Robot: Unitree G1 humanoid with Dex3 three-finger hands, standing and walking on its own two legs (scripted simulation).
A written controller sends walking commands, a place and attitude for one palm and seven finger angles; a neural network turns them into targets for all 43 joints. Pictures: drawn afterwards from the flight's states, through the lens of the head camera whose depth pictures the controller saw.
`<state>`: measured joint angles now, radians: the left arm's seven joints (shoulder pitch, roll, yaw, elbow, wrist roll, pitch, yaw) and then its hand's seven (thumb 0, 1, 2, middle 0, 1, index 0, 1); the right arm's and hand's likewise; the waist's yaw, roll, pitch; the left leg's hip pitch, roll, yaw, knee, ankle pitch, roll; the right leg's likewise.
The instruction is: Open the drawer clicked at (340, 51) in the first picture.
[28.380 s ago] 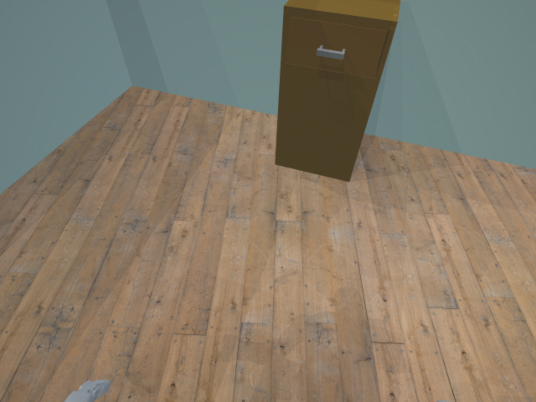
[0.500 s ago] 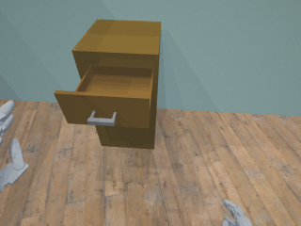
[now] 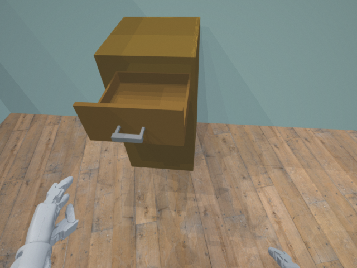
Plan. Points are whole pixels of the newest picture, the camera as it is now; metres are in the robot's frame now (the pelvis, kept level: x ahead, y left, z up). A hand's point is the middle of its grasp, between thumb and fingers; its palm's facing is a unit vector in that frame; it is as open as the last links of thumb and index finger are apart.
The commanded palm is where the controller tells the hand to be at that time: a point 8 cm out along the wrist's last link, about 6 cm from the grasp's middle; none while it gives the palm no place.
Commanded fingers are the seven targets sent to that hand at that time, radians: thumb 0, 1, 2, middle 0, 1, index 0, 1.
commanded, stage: let the arm hang, fingers relaxed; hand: left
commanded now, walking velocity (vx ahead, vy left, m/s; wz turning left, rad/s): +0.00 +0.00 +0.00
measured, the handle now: (129, 133) +0.56 +0.21 -0.07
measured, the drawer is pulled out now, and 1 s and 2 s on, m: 0.28 0.28 0.28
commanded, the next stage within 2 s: look to check the result in 0.98 s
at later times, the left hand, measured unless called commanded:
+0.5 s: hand out of the picture -0.01 +0.20 -0.15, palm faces -0.02 -0.97 -0.23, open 7.3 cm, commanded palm none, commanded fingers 0.00 0.90 0.90 -0.20 -0.30 -0.20 -0.30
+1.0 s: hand out of the picture +0.00 +0.18 -0.16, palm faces -0.03 -0.98 -0.18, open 7.3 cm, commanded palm none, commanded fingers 0.00 0.90 0.90 -0.20 -0.30 -0.20 -0.30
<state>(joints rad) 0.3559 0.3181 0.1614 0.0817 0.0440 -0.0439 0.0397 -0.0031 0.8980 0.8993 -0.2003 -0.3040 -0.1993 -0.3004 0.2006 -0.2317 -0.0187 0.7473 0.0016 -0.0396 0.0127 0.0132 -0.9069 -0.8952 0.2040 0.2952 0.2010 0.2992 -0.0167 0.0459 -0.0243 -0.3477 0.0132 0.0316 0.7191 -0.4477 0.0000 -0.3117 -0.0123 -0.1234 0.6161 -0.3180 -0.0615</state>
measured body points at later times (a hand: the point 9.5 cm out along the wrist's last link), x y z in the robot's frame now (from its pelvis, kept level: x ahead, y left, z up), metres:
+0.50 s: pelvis +0.01 +0.01 +0.02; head +0.03 +0.00 +0.46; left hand -0.01 +0.25 -0.14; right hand -0.01 -0.20 -0.15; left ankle +0.01 +0.13 -0.73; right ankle +0.01 -0.08 -0.73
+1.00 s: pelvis +0.00 +0.02 +0.02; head +0.01 +0.01 +0.47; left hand +0.00 +0.23 -0.14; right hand -0.05 -0.18 -0.15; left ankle +0.01 +0.13 -0.73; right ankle +0.01 -0.08 -0.73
